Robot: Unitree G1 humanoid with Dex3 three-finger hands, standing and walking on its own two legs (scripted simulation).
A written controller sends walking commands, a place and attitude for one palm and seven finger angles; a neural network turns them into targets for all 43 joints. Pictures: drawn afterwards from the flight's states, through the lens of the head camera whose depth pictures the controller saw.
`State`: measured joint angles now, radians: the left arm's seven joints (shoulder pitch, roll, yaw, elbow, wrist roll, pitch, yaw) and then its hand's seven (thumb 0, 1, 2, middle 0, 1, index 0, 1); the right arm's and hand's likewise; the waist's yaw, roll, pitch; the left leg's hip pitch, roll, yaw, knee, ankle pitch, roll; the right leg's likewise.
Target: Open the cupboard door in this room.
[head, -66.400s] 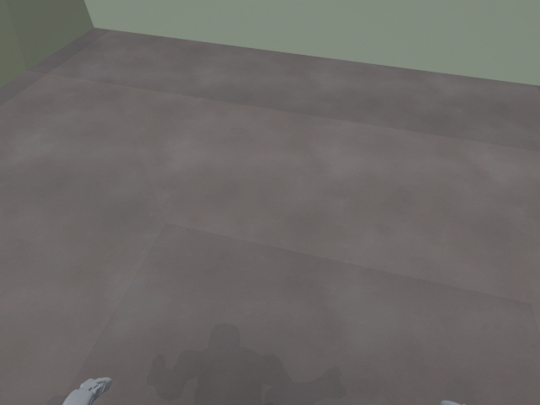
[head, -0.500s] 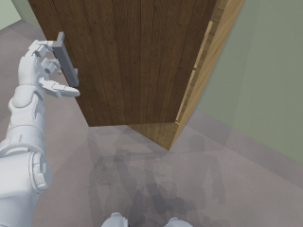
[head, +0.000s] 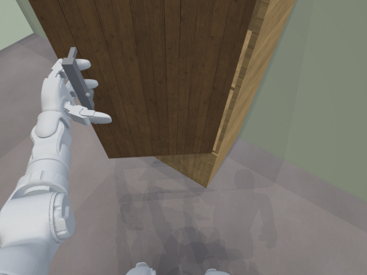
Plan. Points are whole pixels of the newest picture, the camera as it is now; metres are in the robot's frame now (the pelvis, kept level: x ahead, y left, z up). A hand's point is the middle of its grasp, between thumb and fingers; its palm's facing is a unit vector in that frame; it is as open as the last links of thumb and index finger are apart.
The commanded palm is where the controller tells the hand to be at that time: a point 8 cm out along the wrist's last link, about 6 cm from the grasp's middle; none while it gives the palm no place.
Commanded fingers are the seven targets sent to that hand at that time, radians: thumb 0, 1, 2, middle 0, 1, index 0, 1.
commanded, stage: slide the fingers in behind the handle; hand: left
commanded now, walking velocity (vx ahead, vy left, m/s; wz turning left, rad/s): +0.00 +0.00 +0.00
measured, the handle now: (81, 80) +0.53 +0.21 +0.10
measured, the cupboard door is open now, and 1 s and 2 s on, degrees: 37 37 60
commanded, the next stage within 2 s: close the thumb around the handle in 0.54 s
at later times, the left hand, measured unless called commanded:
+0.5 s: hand (89, 95) +0.48 +0.18 +0.11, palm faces +0.07 -1.00 +0.00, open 14.0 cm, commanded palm +0.45 +0.23 +0.11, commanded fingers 0.00 -0.50 0.30 -0.30 -1.20 -0.30 -1.20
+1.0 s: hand (91, 93) +0.49 +0.18 +0.11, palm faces +0.07 -1.00 +0.00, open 10.3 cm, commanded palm +0.45 +0.22 +0.11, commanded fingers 0.00 0.56 0.76 -0.38 -1.31 -0.38 -1.31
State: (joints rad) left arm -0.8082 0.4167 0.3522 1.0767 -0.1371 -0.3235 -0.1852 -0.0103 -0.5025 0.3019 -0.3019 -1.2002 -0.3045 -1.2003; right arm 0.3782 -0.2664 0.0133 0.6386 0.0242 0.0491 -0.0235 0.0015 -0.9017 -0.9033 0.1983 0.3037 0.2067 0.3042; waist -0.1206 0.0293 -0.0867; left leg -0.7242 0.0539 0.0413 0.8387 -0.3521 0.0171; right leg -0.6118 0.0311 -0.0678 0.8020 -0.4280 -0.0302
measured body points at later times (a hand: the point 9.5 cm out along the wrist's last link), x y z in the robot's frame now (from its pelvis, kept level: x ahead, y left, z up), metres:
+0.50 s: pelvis +0.00 +0.00 +0.00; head +0.07 +0.01 +0.44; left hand +0.47 +0.24 +0.11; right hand +0.02 -0.26 -0.12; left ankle +0.03 +0.11 -0.70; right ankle -0.02 -0.10 -0.70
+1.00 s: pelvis +0.00 +0.01 +0.00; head +0.08 +0.02 +0.44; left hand +0.48 +0.24 +0.11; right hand +0.02 -0.25 -0.12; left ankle +0.03 +0.11 -0.70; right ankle -0.02 -0.10 -0.70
